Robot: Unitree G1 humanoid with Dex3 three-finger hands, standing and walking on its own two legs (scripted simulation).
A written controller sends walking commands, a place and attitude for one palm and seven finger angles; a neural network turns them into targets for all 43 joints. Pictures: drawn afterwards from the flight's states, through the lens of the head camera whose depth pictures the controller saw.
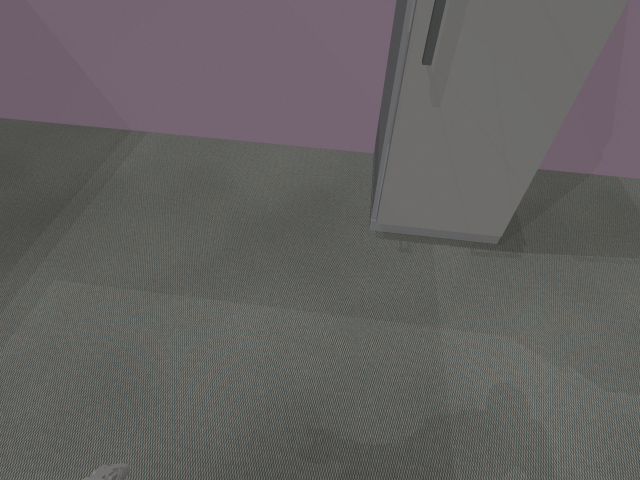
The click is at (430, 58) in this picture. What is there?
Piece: fridge door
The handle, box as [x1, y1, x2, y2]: [422, 0, 445, 64]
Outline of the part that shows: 445,0 435,0 422,58 422,64 431,63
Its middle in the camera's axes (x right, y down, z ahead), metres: +0.31 -0.66 +0.95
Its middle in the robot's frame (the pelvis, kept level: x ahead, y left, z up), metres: +1.19 -0.24 +0.24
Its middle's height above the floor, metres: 1.01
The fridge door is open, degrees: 0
